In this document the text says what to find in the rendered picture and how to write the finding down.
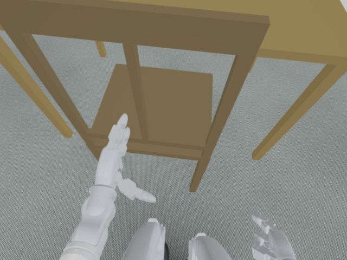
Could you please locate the table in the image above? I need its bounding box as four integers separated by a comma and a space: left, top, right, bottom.
0, 0, 347, 160

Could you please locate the robot left thigh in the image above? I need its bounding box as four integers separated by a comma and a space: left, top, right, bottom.
121, 222, 165, 260

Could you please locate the left robot hand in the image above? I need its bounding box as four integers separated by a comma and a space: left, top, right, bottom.
95, 113, 156, 203

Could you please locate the left robot shin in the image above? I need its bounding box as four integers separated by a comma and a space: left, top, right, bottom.
148, 218, 164, 260

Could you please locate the left robot forearm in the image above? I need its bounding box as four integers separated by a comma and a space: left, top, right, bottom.
59, 185, 117, 260

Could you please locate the right robot hand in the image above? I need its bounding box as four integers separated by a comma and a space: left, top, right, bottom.
252, 213, 297, 260

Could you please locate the chair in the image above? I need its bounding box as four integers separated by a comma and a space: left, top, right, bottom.
0, 0, 270, 192

